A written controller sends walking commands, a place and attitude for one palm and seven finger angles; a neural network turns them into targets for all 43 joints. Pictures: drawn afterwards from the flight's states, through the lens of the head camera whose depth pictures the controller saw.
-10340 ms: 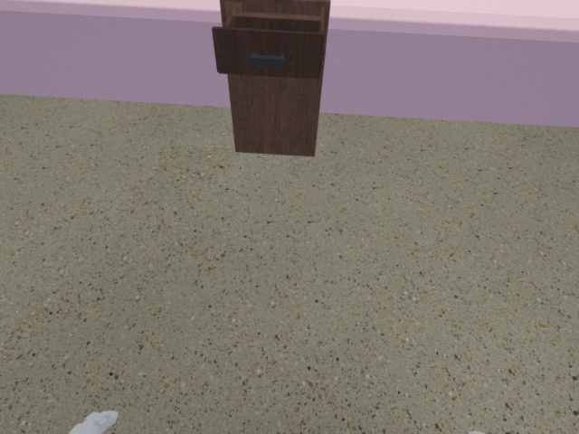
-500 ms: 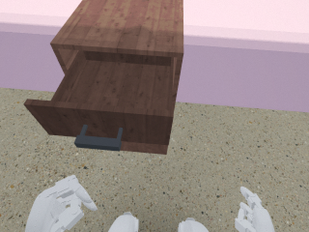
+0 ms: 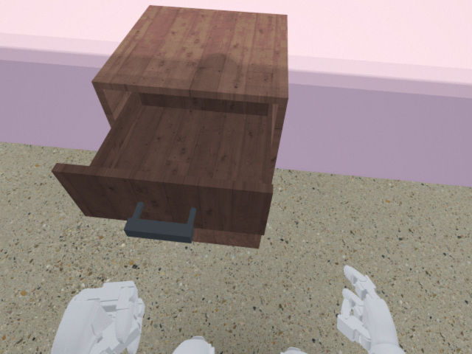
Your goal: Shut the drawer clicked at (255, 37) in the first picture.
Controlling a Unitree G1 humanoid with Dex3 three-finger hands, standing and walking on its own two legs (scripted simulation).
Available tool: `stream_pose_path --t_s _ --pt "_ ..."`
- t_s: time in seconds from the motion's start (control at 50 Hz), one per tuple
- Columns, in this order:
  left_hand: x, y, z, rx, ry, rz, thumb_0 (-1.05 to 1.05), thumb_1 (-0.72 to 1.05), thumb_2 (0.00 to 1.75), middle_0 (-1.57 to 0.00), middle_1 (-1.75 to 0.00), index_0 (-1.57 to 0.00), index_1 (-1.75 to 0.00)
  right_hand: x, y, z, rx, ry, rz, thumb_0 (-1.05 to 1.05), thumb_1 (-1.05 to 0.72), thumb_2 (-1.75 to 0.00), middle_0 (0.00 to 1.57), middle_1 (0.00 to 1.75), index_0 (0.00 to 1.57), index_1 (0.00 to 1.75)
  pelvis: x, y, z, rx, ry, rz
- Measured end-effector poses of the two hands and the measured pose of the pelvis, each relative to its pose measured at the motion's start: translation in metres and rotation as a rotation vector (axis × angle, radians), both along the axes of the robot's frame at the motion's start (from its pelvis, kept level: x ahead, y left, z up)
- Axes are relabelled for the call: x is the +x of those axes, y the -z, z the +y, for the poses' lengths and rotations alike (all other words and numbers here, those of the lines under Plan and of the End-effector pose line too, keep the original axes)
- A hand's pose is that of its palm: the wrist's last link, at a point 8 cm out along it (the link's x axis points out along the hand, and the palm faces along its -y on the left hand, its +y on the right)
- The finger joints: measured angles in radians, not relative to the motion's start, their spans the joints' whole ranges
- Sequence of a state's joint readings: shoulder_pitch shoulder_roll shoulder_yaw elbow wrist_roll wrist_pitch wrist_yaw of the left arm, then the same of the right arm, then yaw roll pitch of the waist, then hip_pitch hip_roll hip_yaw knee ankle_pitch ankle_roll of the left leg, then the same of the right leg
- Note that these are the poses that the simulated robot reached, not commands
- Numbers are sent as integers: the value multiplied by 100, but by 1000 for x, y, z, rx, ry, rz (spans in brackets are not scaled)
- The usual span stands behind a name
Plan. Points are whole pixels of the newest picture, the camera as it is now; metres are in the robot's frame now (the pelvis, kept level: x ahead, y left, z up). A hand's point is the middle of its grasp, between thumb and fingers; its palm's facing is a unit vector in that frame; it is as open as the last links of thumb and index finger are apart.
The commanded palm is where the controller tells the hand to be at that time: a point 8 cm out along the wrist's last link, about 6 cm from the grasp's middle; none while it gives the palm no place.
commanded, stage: raise the hand and make a fist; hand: left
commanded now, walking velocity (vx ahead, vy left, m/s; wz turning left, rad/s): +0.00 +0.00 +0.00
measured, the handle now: (163, 220) +0.35 +0.18 -0.02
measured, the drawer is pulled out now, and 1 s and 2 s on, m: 0.25 0.25 0.25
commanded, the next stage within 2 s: bring the fist close to the handle in 0.40 s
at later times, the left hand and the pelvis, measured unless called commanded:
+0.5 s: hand (140, 329) +0.15 +0.14 +0.08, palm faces +0.00 -1.00 -0.05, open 3.3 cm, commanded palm +0.11 +0.20 +0.08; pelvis +0.00 -0.01 +0.00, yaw +0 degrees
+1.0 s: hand (154, 307) +0.19 +0.14 +0.03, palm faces -0.01 -1.00 -0.05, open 3.3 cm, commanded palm +0.16 +0.20 +0.03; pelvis +0.00 -0.02 -0.02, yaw +0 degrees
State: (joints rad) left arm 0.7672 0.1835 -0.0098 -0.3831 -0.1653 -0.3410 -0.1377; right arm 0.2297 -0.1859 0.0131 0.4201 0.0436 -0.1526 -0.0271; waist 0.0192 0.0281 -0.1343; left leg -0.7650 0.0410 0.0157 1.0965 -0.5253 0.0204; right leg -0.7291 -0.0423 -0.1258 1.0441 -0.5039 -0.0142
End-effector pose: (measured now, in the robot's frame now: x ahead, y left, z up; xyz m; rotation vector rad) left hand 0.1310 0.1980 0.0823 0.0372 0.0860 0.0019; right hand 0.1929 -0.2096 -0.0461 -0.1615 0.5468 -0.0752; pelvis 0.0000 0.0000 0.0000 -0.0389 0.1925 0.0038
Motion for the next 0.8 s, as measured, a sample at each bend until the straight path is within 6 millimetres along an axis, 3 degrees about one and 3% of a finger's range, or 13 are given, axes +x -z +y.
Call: stream_pose_path --t_s 0.1,0.28,0.46,0.64,0.8 --pt "1 -8 3 4 -25 -26 2 90 90 -139 -160 -140 -160 -6 4 -7 -3 15 26 2 -91 -90 20 30 20 30 3 -1 -1 -1 -3 1" --pt "-4 0 -5 8 15 32 2 90 90 -139 -160 -140 -160 -9 5 -20 -11 54 31 2 -91 -90 20 30 20 30 4 -1 -4 6 2 5" --pt "-4 -7 -4 16 -17 -30 2 90 90 -140 -160 -140 -160 -5 7 -22 -4 35 13 2 -91 -90 20 30 20 30 1 2 -9 7 -3 8" --pt "2 7 -10 9 9 10 2 90 90 -140 -160 -140 -160 -6 8 -26 -5 43 15 2 -91 -90 20 30 20 30 0 2 -14 11 -3 13" --pt "14 25 -10 15 10 -13 2 90 90 -140 -160 -140 -160 -12 22 -36 -36 42 54 2 -91 -90 20 30 20 30 -2 12 -18 11 -1 43"
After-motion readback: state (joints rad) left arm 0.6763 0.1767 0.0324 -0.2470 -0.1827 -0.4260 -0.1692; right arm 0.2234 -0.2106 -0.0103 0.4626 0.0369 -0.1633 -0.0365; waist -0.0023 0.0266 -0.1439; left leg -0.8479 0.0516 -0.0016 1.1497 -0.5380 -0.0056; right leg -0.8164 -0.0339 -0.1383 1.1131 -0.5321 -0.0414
